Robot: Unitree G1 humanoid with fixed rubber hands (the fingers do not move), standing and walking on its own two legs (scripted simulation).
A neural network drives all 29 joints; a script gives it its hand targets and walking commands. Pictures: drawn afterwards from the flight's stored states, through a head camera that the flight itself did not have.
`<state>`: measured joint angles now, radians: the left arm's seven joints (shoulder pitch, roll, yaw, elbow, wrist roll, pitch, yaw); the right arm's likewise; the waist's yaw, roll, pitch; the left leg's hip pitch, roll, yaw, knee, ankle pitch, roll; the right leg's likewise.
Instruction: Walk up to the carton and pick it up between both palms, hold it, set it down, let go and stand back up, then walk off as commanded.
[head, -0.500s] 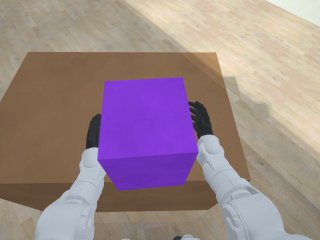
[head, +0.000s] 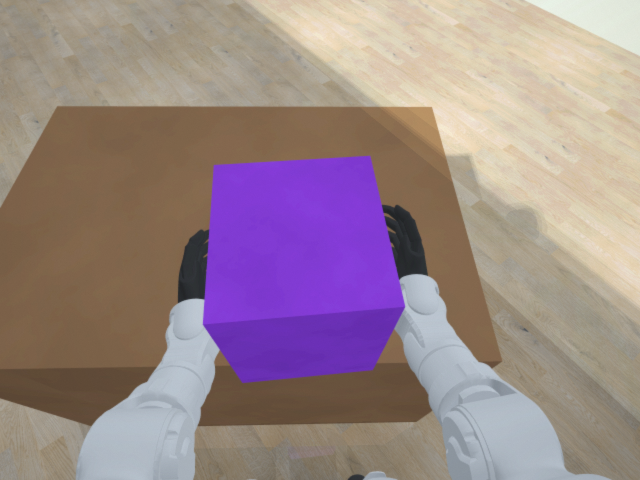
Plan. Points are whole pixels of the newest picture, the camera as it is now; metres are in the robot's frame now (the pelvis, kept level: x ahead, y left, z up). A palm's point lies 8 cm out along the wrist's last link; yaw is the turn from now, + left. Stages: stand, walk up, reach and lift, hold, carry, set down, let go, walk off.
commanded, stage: reach and lift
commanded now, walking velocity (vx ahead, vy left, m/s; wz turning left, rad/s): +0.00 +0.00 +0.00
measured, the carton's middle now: (301, 278) +0.37 +0.04 -0.02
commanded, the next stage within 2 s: none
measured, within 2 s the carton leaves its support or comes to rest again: leaves its support in 0.58 s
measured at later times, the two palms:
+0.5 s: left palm (198, 284) +0.36 +0.18 -0.01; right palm (412, 265) +0.38 -0.11 +0.01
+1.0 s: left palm (194, 266) +0.36 +0.17 +0.03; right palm (426, 258) +0.37 -0.12 +0.05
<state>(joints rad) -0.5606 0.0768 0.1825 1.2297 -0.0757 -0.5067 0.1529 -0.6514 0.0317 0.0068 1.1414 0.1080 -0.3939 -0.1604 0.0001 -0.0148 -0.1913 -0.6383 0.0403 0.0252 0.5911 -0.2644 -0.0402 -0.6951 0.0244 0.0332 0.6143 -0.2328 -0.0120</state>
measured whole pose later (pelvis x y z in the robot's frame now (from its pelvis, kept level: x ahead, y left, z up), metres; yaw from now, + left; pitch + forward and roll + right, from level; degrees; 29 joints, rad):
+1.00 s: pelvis -0.01 +0.01 +0.00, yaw +0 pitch +17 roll -1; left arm -0.49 0.05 0.03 0.86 -0.07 -0.25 0.23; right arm -0.49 -0.03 0.01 0.79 0.11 -0.22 -0.17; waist 0.00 0.00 -0.23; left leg -0.63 0.05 0.00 0.59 -0.25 -0.04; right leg -0.65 0.03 0.02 0.53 -0.19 -0.01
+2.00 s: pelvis -0.02 +0.02 +0.02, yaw +1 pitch +3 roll -2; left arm -0.59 0.02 0.16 0.54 0.13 0.47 0.16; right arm -0.66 -0.04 -0.06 0.73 0.11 0.27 -0.16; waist 0.00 0.00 -0.17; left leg -0.33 0.05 -0.02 0.53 -0.25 -0.04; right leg -0.30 0.03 0.00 0.38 -0.14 0.00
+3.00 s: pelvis -0.02 +0.03 +0.02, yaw +2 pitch +1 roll -2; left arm -0.60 0.01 0.18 0.38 0.15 0.60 0.14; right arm -0.67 -0.03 -0.07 0.61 0.11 0.38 -0.17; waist 0.00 0.00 -0.16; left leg -0.30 0.05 -0.03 0.53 -0.25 -0.03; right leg -0.25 0.03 0.00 0.37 -0.13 0.00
